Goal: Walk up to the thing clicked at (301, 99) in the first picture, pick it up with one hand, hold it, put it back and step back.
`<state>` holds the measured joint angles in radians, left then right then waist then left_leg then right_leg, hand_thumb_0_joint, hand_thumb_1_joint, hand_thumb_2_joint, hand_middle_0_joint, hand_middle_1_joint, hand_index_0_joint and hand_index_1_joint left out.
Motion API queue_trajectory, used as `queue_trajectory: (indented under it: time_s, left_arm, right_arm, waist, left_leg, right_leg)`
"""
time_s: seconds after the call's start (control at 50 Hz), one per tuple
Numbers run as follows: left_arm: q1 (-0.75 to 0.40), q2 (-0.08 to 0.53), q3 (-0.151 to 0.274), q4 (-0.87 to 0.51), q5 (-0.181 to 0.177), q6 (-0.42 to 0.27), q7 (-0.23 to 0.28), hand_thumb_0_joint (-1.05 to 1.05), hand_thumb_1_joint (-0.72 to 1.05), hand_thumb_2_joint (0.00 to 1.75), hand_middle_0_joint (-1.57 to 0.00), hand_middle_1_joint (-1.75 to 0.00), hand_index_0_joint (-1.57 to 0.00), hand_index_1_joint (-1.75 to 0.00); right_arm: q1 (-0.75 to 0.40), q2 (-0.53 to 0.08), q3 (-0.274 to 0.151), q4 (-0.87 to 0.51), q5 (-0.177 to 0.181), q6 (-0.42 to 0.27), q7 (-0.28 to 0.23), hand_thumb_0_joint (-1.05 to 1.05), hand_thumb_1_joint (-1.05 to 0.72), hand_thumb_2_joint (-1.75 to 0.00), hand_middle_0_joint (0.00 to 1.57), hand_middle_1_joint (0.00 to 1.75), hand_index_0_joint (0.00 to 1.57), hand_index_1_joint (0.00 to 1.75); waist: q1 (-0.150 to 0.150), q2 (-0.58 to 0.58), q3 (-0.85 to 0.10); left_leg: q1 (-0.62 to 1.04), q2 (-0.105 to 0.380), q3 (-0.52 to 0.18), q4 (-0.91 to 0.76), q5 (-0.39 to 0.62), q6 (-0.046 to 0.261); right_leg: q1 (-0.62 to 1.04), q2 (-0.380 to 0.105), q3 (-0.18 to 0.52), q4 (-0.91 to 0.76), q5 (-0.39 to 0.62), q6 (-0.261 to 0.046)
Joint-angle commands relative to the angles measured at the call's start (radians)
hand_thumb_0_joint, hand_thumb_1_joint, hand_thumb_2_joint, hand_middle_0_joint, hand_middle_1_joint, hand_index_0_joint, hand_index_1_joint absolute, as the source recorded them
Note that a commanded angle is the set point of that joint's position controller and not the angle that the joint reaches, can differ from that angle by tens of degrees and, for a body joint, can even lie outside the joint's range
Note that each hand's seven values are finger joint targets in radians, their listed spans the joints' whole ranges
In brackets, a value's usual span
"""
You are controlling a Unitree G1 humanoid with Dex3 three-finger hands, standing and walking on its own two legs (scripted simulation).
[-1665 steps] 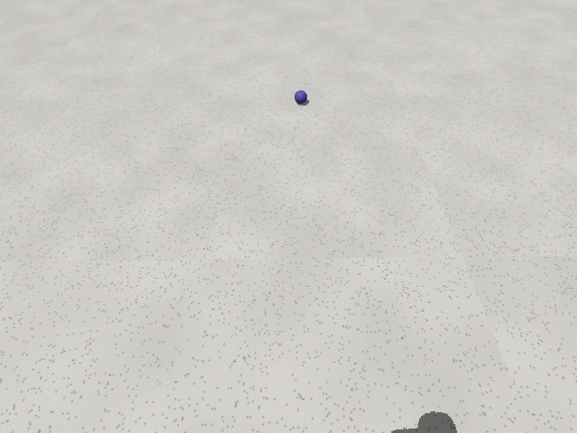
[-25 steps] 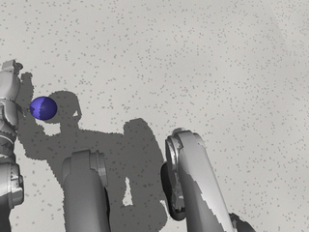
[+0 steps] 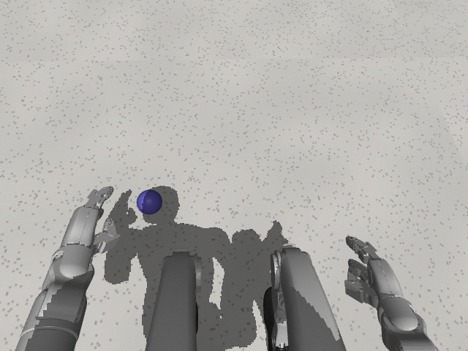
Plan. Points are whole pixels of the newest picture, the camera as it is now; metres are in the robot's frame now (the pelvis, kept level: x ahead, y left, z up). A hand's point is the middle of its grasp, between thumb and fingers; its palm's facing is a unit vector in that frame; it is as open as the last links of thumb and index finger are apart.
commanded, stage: home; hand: left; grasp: from above
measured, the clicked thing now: (149, 202) +0.49 +0.26 -0.48
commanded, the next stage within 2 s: none
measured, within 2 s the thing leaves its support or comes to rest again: neither
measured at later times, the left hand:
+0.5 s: hand (86, 260) +0.25 +0.18 +0.11, palm faces +0.10 -0.97 -0.20, open 7.4 cm
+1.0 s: hand (65, 288) +0.22 +0.18 +0.14, palm faces +0.11 -0.98 -0.19, open 7.4 cm
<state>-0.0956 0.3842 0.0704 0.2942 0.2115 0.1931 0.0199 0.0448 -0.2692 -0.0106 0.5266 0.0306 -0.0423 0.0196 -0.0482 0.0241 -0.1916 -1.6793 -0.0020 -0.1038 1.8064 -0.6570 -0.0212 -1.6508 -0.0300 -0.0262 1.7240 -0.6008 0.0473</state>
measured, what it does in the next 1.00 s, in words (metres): rises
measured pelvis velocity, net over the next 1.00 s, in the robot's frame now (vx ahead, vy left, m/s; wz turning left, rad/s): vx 0.07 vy -0.01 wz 0.05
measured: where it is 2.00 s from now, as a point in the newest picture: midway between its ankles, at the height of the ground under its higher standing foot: (231, 343)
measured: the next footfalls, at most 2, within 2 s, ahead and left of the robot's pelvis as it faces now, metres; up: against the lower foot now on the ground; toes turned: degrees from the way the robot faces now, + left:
none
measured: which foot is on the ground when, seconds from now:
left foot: down 0.00-1.00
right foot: down 0.00-1.00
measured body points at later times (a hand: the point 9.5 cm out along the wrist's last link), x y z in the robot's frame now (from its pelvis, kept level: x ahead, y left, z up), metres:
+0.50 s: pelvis +0.06 -0.01 +0.17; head +0.11 +0.01 +0.62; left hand +0.24 +0.23 +0.13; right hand +0.21 -0.25 +0.10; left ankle +0.07 +0.12 -0.49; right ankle +0.09 -0.15 -0.49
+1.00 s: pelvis +0.07 -0.01 +0.19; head +0.09 +0.00 +0.64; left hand +0.21 +0.23 +0.16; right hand +0.25 -0.24 +0.13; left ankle +0.07 +0.12 -0.49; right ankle +0.09 -0.15 -0.49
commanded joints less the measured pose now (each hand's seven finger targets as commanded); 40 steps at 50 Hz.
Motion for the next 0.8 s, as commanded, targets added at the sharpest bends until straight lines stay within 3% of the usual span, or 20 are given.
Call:
queue_trajectory:
  time_s: [0.0,0.1,0.2,0.24,0.28,0.32,0.5,0.64,0.68,0.78]
  left_arm:
    - [-0.056,0.125,0.061,-0.309,-0.116,0.035,0.036,0.0,0.9,0.9,-0.2,-0.3,-0.2,-0.3]
    - [0.083,0.068,0.067,-0.367,-0.199,0.116,0.058,0.0,0.9,0.9,-0.2,-0.3,-0.2,-0.3]
    - [0.222,0.019,0.083,-0.411,-0.256,0.158,0.07,0.0,0.9,0.9,-0.2,-0.3,-0.2,-0.3]
    - [0.274,-0.012,0.068,-0.423,-0.269,0.167,0.067,0.0,0.9,0.9,-0.2,-0.3,-0.2,-0.3]
    - [0.329,-0.014,0.081,-0.435,-0.276,0.178,0.068,0.0,0.9,0.9,-0.2,-0.3,-0.2,-0.3]
    - [0.384,-0.041,0.058,-0.466,-0.281,0.188,0.064,0.0,0.9,0.9,-0.2,-0.3,-0.2,-0.3]
    - [0.577,-0.072,0.028,-0.594,-0.276,0.227,0.045,0.0,0.9,0.9,-0.2,-0.3,-0.2,-0.3]
    - [0.592,-0.073,0.018,-0.62,-0.273,0.235,0.014,0.0,0.9,0.9,-0.2,-0.3,-0.2,-0.3]
    - [0.567,-0.07,0.019,-0.63,-0.27,0.229,0.006,0.0,0.9,0.9,-0.2,-0.3,-0.2,-0.3]
    - [0.545,-0.057,0.027,-0.638,-0.262,0.221,0.0,0.0,0.9,0.9,-0.2,-0.3,-0.2,-0.3]
  right_arm:
    - [0.067,-0.14,-0.051,-0.117,0.008,-0.05,-0.046,0.0,-0.9,-0.9,0.2,0.3,0.2,0.3]
    - [0.092,-0.101,-0.019,-0.129,0.017,-0.083,-0.093,0.0,-0.9,-0.9,0.2,0.3,0.2,0.3]
    - [0.134,-0.077,0.0,-0.124,0.017,-0.122,-0.146,0.0,-0.9,-0.9,0.2,0.3,0.2,0.3]
    - [0.147,-0.073,0.006,-0.124,0.016,-0.136,-0.163,0.0,-0.9,-0.9,0.2,0.3,0.2,0.3]
    - [0.161,-0.065,0.008,-0.129,0.013,-0.149,-0.18,0.0,-0.9,-0.9,0.2,0.3,0.2,0.3]
    - [0.179,-0.059,0.01,-0.136,0.009,-0.161,-0.191,0.0,-0.9,-0.9,0.2,0.3,0.2,0.3]
    - [0.208,-0.053,0.005,-0.162,-0.006,-0.204,-0.216,0.0,-0.9,-0.9,0.2,0.3,0.2,0.3]
    - [0.185,-0.067,-0.003,-0.176,-0.013,-0.23,-0.215,0.0,-0.9,-0.9,0.2,0.3,0.2,0.3]
    - [0.188,-0.072,-0.009,-0.171,-0.018,-0.24,-0.214,0.0,-0.9,-0.9,0.2,0.3,0.2,0.3]
    - [0.179,-0.071,-0.008,-0.167,-0.023,-0.252,-0.211,0.0,-0.9,-0.9,0.2,0.3,0.2,0.3]
  waist:
    - [-0.039,0.101,-0.456]
    - [-0.037,0.075,-0.379]
    - [-0.032,0.055,-0.364]
    - [-0.031,0.059,-0.318]
    - [-0.02,0.054,-0.292]
    - [-0.023,0.054,-0.255]
    - [-0.001,0.048,-0.12]
    - [-0.002,-0.006,-0.016]
    - [-0.014,0.021,-0.028]
    - [-0.006,0.032,-0.04]
  left_leg:
    - [0.482,0.001,0.023,-0.411,0.035,0.039]
    - [0.585,0.002,0.031,-0.521,0.079,0.04]
    - [0.731,0.004,0.044,-0.606,0.263,0.038]
    - [0.779,0.006,0.035,-0.663,0.307,0.033]
    - [0.825,0.003,0.042,-0.707,0.319,0.034]
    - [0.868,0.0,0.052,-0.753,0.325,0.034]
    - [1.018,0.002,0.055,-0.903,0.413,0.027]
    - [1.029,0.0,0.061,-0.961,0.337,0.034]
    - [1.042,-0.001,0.064,-0.96,0.348,0.032]
    - [1.048,-0.007,0.068,-0.957,0.332,0.032]
  right_leg:
    - [0.391,0.03,-0.015,-0.341,0.047,-0.067]
    - [0.559,0.033,0.001,-0.482,0.081,-0.064]
    - [0.737,0.039,-0.001,-0.595,0.239,-0.062]
    - [0.777,0.038,-0.011,-0.63,0.276,-0.061]
    - [0.834,0.039,-0.012,-0.688,0.285,-0.058]
    - [0.889,0.041,-0.014,-0.744,0.296,-0.056]
    - [1.019,0.051,-0.044,-0.88,0.359,-0.052]
    - [1.033,0.051,-0.059,-0.936,0.287,-0.042]
    - [1.027,0.05,-0.058,-0.931,0.295,-0.044]
    - [1.04,0.042,-0.048,-0.936,0.287,-0.042]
